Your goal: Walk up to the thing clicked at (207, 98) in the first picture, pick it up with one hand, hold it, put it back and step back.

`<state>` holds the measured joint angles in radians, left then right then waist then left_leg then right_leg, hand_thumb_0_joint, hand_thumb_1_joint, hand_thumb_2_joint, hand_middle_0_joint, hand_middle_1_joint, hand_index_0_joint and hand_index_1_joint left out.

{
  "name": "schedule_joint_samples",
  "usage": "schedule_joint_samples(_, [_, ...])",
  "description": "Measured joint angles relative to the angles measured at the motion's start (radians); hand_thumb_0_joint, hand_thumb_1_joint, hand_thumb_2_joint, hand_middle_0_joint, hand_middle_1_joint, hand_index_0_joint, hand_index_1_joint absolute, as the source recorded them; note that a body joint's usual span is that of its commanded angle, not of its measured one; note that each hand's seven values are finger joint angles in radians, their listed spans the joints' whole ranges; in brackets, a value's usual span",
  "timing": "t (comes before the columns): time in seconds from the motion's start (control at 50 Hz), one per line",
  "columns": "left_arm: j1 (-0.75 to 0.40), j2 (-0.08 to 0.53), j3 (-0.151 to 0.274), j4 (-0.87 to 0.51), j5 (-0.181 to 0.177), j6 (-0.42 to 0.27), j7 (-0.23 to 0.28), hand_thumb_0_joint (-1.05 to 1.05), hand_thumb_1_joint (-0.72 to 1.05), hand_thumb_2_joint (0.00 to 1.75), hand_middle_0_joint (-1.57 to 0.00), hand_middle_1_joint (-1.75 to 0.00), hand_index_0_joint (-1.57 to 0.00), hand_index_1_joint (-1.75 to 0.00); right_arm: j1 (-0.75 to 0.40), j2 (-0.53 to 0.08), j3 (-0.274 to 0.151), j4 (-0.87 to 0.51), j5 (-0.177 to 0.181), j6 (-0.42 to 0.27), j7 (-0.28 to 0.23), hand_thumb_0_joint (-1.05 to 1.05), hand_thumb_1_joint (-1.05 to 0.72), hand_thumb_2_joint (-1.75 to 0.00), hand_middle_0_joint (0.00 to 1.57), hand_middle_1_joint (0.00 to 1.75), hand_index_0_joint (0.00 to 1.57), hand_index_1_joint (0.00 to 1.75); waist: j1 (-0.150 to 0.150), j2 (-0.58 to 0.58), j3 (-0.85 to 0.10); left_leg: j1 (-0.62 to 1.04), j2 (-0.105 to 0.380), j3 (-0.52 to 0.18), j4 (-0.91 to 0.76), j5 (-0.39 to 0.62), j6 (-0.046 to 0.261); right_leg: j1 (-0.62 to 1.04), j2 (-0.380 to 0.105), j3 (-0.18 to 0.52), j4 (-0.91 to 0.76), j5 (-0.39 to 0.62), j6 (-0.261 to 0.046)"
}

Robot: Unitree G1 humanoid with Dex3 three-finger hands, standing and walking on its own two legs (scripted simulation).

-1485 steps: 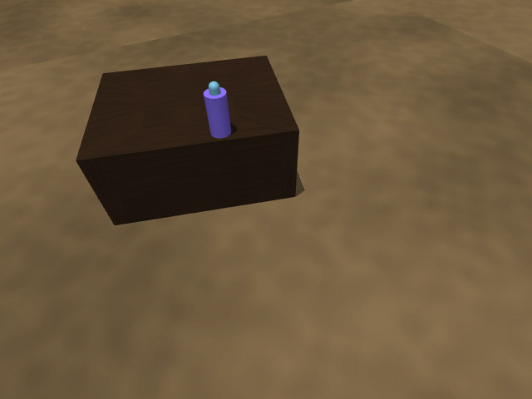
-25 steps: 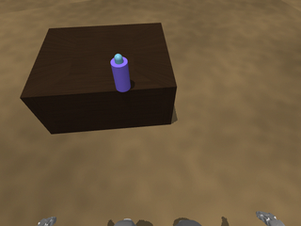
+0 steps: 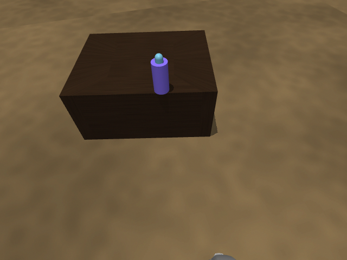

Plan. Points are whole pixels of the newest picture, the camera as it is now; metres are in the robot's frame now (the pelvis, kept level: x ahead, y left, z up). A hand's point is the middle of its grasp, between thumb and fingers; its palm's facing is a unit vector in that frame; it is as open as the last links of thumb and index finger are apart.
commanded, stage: step back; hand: left
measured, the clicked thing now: (160, 73) +1.05 +0.12 -0.22
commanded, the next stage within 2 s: stand in 0.86 s
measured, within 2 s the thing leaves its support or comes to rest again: neither
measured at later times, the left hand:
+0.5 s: hand out of the picture +0.06 +0.28 -0.15, palm faces -0.02 -0.93 -0.36, open 7.4 cm
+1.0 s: hand out of the picture +0.15 +0.26 -0.13, palm faces -0.06 -0.93 -0.35, open 7.4 cm
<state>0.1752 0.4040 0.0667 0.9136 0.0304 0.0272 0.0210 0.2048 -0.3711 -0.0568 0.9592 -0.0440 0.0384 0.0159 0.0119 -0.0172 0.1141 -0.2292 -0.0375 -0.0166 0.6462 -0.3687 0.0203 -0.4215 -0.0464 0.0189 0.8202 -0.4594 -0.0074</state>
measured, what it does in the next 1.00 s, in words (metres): steps on the spot: right foot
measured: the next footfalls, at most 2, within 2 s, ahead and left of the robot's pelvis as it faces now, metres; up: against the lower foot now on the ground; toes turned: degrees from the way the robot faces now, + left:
right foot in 0.16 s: +0.04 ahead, -0.11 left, +0.00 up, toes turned -3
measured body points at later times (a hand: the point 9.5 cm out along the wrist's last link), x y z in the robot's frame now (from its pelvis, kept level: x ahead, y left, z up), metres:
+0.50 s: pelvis +0.00 +0.01 +0.01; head +0.01 +0.02 +0.46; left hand +0.06 +0.33 -0.12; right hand +0.07 -0.30 -0.11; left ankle +0.01 +0.13 -0.72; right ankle +0.00 -0.11 -0.71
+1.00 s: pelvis +0.02 +0.02 +0.02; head +0.04 +0.02 +0.47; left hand +0.15 +0.31 -0.10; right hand +0.11 -0.29 -0.11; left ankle +0.01 +0.13 -0.72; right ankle +0.00 -0.11 -0.72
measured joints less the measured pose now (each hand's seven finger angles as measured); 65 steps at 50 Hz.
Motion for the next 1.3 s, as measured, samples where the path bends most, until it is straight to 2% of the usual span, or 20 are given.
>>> schedule_joint_samples(0.06, [0.022, 0.01, 0.002, 0.039, -0.011, -0.001, -0.013, 0.01, 0.9, 0.9, -0.2, -0.3, -0.21, -0.3, 0.003, 0.021, 0.014, 0.013, -0.004, -0.017, -0.001, 0.01, -0.9, -0.9, 0.2, 0.3, 0.2, 0.3, -0.007, -0.01, -0.026, 0.01, 0.014, 0.003, -0.034, 0.027, -0.003, 0.007, 0.043, 0.039, 0.071, 0.009, -0.007])
schedule_joint_samples(0.14, [0.056, 0.004, 0.004, 0.077, -0.009, -0.018, -0.031, 0.01, 0.9, 0.9, -0.2, -0.3, -0.21, -0.3, -0.012, 0.026, 0.015, 0.017, -0.01, -0.021, 0.004, 0.01, -0.9, -0.9, 0.2, 0.3, 0.2, 0.3, -0.001, -0.003, -0.053, 0.006, 0.037, 0.018, -0.04, 0.033, -0.01, 0.121, 0.044, -0.002, -0.1, 0.013, 0.0])
schedule_joint_samples(0.18, [0.061, -0.013, 0.006, 0.098, -0.001, -0.031, -0.028, 0.01, 0.9, 0.9, -0.2, -0.3, -0.21, -0.3, -0.026, 0.016, 0.012, 0.014, -0.004, -0.019, 0.004, 0.01, -0.9, -0.9, 0.2, 0.3, 0.2, 0.3, 0.004, 0.029, -0.048, -0.004, 0.067, 0.015, -0.005, 0.016, -0.021, 0.181, 0.069, -0.02, -0.218, 0.14, -0.008])
schedule_joint_samples(0.22, [0.066, -0.032, 0.002, 0.106, 0.008, -0.046, -0.026, 0.01, 0.9, 0.9, -0.2, -0.3, -0.21, -0.3, -0.03, 0.009, 0.009, 0.015, 0.005, -0.015, -0.001, 0.01, -0.9, -0.9, 0.2, 0.3, 0.2, 0.3, 0.006, 0.057, -0.051, -0.027, 0.069, -0.022, 0.048, -0.051, -0.014, 0.186, 0.088, -0.034, -0.234, 0.171, -0.016])
schedule_joint_samples(0.26, [0.071, -0.042, -0.003, 0.104, 0.012, -0.055, -0.028, 0.01, 0.9, 0.9, -0.2, -0.3, -0.21, -0.3, -0.033, 0.005, 0.007, 0.02, 0.01, -0.015, -0.003, 0.01, -0.9, -0.9, 0.2, 0.3, 0.2, 0.3, 0.019, 0.051, -0.055, -0.059, 0.042, -0.037, 0.117, -0.112, -0.013, 0.18, 0.078, -0.029, -0.232, 0.165, -0.026])
schedule_joint_samples(0.32, [0.068, -0.056, -0.01, 0.1, 0.013, -0.063, -0.028, 0.01, 0.9, 0.9, -0.2, -0.3, -0.21, -0.3, -0.034, -0.009, 0.003, 0.025, 0.014, -0.027, 0.0, 0.0, -0.9, -0.9, 0.2, 0.3, 0.2, 0.3, 0.026, 0.05, -0.052, -0.085, 0.037, -0.029, 0.133, -0.11, -0.012, 0.182, 0.06, -0.03, -0.245, 0.17, -0.018])
schedule_joint_samples(0.38, [0.059, -0.055, -0.017, 0.099, 0.011, -0.056, -0.032, 0.01, 0.9, 0.9, -0.2, -0.3, -0.21, -0.3, -0.029, -0.018, -0.004, 0.035, 0.013, -0.041, 0.002, 0.0, -0.9, -0.9, 0.2, 0.3, 0.2, 0.3, 0.024, 0.041, -0.055, -0.053, 0.047, -0.005, 0.0, -0.045, -0.013, 0.171, 0.038, -0.032, -0.229, 0.158, 0.001])
schedule_joint_samples(0.42, [0.05, -0.048, -0.021, 0.099, 0.006, -0.047, -0.032, 0.01, 0.9, 0.9, -0.2, -0.3, -0.21, -0.3, -0.032, -0.013, -0.009, 0.046, 0.006, -0.049, -0.002, 0.0, -0.91, -0.9, 0.2, 0.3, 0.2, 0.3, 0.022, 0.018, -0.049, -0.028, 0.03, 0.013, -0.061, 0.091, -0.017, 0.162, 0.015, -0.018, -0.195, 0.138, 0.013])
schedule_joint_samples(0.5, [0.036, -0.03, -0.023, 0.118, -0.008, -0.037, -0.03, 0.01, 0.9, 0.9, -0.2, -0.3, -0.21, -0.3, -0.036, 0.014, 0.003, 0.06, 0.003, -0.055, -0.002, 0.0, -0.91, -0.9, 0.2, 0.3, 0.2, 0.3, 0.015, -0.001, -0.06, -0.014, 0.033, 0.034, -0.065, 0.07, -0.01, 0.155, 0.03, 0.002, -0.156, 0.037, -0.008])
schedule_joint_samples(0.52, [0.032, -0.024, -0.022, 0.122, -0.01, -0.04, -0.029, 0.01, 0.9, 0.9, -0.2, -0.3, -0.21, -0.3, -0.039, 0.021, 0.008, 0.063, 0.004, -0.055, -0.001, 0.0, -0.9, -0.9, 0.2, 0.3, 0.2, 0.3, 0.014, -0.004, -0.059, -0.008, 0.038, 0.037, -0.066, 0.065, -0.012, 0.168, 0.033, -0.005, -0.183, 0.051, -0.012])
schedule_joint_samples(0.56, [0.017, -0.021, -0.021, 0.132, -0.012, -0.051, -0.025, 0.01, 0.9, 0.9, -0.2, -0.3, -0.21, -0.3, -0.049, 0.03, 0.016, 0.072, 0.01, -0.053, -0.002, 0.0, -0.9, -0.9, 0.2, 0.3, 0.2, 0.3, 0.009, 0.004, -0.052, 0.001, 0.052, 0.035, -0.06, 0.056, -0.019, 0.199, 0.043, -0.012, -0.246, 0.165, 0.001])
schedule_joint_samples(0.62, [0.0, -0.024, -0.024, 0.137, -0.011, -0.064, -0.024, 0.01, 0.9, 0.9, -0.2, -0.3, -0.21, -0.3, -0.062, 0.037, 0.02, 0.081, 0.019, -0.046, -0.005, 0.01, -0.9, -0.9, 0.2, 0.3, 0.2, 0.3, 0.001, 0.02, -0.055, 0.009, 0.064, 0.028, -0.066, 0.05, -0.025, 0.22, 0.055, -0.019, -0.274, 0.16, 0.007])
schedule_joint_samples(0.86, [-0.1, -0.034, -0.038, 0.139, -0.016, -0.057, -0.015, 0.01, 0.9, 0.9, -0.2, -0.3, -0.21, -0.3, -0.123, 0.033, 0.017, 0.115, 0.026, -0.054, -0.014, 0.0, -0.9, -0.9, 0.2, 0.3, 0.2, 0.3, -0.006, 0.019, -0.048, 0.054, 0.041, 0.046, -0.125, 0.063, -0.012, 0.243, 0.032, -0.003, -0.294, 0.151, 0.019])
schedule_joint_samples(0.94, [-0.122, -0.043, -0.047, 0.159, -0.026, -0.051, -0.015, 0.01, 0.9, 0.9, -0.2, -0.3, -0.21, -0.3, -0.137, 0.033, 0.028, 0.129, 0.033, -0.055, -0.013, 0.0, -0.9, -0.9, 0.2, 0.3, 0.2, 0.3, -0.013, 0.017, -0.043, 0.085, 0.04, 0.044, -0.183, 0.092, -0.014, 0.275, 0.031, -0.005, -0.351, 0.179, 0.022])
schedule_joint_samples(1.1, [-0.13, -0.063, -0.06, 0.198, -0.024, -0.046, -0.019, 0.01, 0.9, 0.9, -0.2, -0.3, -0.21, -0.3, -0.151, 0.03, 0.039, 0.151, 0.036, -0.058, -0.012, 0.0, -0.9, -0.9, 0.2, 0.3, 0.2, 0.3, -0.02, 0.015, -0.038, 0.133, 0.043, 0.041, -0.29, 0.156, -0.021, 0.323, 0.034, -0.009, -0.455, 0.241, 0.02])
schedule_joint_samples(1.3, [-0.098, -0.065, -0.06, 0.236, -0.019, -0.048, -0.023, 0.01, 0.9, 0.9, -0.2, -0.3, -0.21, -0.3, -0.137, 0.028, 0.042, 0.178, 0.034, -0.054, -0.009, 0.0, -0.9, -0.9, 0.2, 0.3, 0.2, 0.3, -0.018, 0.019, -0.051, 0.143, 0.051, 0.035, -0.332, 0.191, -0.029, 0.336, 0.044, -0.015, -0.501, 0.277, 0.012])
